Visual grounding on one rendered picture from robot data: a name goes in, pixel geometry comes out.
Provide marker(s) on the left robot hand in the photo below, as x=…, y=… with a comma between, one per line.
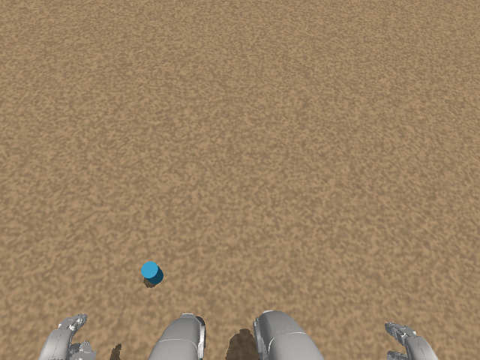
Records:
x=58, y=344

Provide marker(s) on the can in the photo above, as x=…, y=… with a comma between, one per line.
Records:
x=152, y=272

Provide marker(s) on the right robot hand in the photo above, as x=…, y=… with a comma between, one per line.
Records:
x=417, y=348

